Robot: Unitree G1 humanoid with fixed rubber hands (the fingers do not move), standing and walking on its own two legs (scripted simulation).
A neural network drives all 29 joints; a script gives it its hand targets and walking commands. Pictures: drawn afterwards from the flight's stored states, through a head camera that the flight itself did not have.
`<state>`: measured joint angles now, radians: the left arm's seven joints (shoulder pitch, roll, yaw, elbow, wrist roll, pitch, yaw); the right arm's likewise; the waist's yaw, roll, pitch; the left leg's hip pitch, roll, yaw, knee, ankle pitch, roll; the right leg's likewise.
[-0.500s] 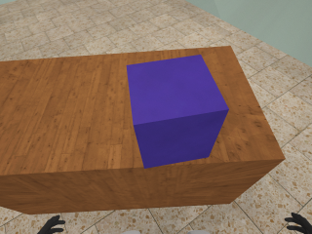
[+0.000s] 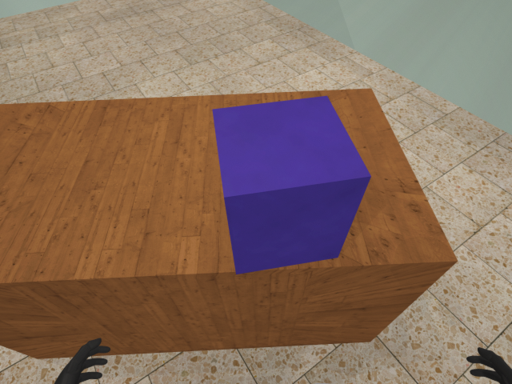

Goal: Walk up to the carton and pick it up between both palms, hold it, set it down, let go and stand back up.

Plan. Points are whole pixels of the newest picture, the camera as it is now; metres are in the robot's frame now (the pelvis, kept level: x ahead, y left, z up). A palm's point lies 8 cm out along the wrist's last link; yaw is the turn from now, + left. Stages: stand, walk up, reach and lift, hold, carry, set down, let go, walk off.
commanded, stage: walk up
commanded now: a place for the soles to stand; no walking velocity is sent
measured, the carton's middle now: (279, 188) +0.44 -0.01 +0.02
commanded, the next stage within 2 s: reach and lift in 0.26 s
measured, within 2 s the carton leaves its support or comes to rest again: neither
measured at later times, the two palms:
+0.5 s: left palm (103, 322) +0.22 +0.28 -0.06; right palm (511, 382) +0.14 -0.34 -0.07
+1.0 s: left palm (100, 352) +0.17 +0.26 -0.04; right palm out of the picture +0.14 -0.32 -0.01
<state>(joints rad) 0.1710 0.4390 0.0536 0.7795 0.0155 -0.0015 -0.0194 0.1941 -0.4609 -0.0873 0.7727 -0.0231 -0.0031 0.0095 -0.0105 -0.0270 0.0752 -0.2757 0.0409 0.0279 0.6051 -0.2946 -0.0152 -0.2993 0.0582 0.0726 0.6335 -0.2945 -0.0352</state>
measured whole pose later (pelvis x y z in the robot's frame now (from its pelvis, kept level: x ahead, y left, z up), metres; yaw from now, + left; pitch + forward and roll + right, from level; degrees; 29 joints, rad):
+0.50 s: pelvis +0.01 +0.00 +0.00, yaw +0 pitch -1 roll +1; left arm -0.01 0.36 0.05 0.54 0.02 0.36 0.02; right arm 0.13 -0.46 -0.14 0.92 -0.08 -0.24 0.06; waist -0.01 -0.02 0.08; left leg -0.28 0.04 0.03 0.62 -0.32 -0.02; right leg -0.30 0.06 0.07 0.65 -0.32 -0.04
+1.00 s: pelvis -0.01 +0.01 +0.01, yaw +0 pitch -3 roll +0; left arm 0.18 0.26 0.05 0.42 0.03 0.20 0.07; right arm 0.19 -0.45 -0.13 0.76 0.04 -0.28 0.12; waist -0.01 -0.03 0.01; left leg -0.20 0.04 0.03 0.46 -0.21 -0.02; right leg -0.20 0.05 0.07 0.46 -0.20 -0.03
